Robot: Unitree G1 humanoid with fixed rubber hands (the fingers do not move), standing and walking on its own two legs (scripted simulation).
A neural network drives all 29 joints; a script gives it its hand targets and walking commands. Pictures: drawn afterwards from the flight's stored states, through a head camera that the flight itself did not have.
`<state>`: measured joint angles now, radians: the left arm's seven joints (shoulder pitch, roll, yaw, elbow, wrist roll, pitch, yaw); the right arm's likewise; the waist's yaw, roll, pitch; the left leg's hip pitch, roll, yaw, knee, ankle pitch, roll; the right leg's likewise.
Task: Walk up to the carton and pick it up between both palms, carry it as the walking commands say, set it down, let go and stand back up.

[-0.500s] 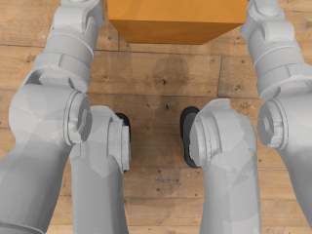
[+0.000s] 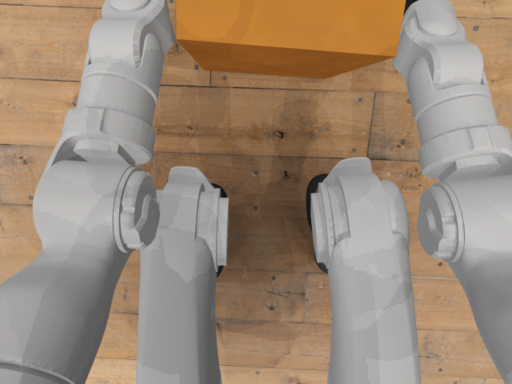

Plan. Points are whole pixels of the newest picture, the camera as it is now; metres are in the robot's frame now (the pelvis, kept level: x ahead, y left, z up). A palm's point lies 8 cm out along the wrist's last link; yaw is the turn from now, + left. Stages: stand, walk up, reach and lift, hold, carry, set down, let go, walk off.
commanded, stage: reach and lift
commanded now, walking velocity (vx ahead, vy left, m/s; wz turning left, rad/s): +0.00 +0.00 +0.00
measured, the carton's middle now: out of the picture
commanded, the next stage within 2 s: none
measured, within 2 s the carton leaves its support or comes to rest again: neither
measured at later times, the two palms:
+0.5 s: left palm out of the picture +0.54 +0.11 -0.09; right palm out of the picture +0.52 -0.19 -0.10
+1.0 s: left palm out of the picture +0.53 +0.11 -0.01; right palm out of the picture +0.50 -0.19 -0.03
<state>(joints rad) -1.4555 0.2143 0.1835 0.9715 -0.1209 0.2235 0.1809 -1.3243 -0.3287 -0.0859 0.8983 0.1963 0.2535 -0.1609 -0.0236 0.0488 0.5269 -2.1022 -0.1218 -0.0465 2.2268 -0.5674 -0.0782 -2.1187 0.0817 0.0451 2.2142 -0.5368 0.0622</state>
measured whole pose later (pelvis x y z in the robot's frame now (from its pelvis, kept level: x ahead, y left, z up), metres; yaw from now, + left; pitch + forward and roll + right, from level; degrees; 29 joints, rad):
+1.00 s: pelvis -0.02 +0.00 +0.09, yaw -1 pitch +23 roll +1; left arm -1.31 0.10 0.40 0.61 0.04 0.37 0.13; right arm -1.27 -0.22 -0.26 0.64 0.02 0.41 -0.12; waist -0.04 0.02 0.53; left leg -1.81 -0.13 -0.07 1.93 -0.51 -0.08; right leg -1.84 0.11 0.07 1.92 -0.48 0.06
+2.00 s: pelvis -0.02 +0.01 +0.20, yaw -1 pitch +15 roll +0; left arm -1.14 0.04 0.38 0.52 0.05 0.43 0.14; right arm -1.10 -0.16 -0.26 0.56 -0.01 0.46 -0.10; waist -0.03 0.02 0.52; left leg -1.39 -0.14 -0.09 1.59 -0.45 -0.05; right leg -1.40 0.11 0.10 1.57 -0.43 0.07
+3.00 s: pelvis +0.00 +0.01 +0.32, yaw -1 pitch +3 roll +0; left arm -0.89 -0.03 0.36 0.48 0.11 0.41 0.09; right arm -0.84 -0.08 -0.25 0.50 -0.07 0.44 -0.09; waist -0.03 0.02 0.52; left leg -0.79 -0.12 -0.13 1.07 -0.33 -0.03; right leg -0.80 0.08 0.13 1.06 -0.31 0.04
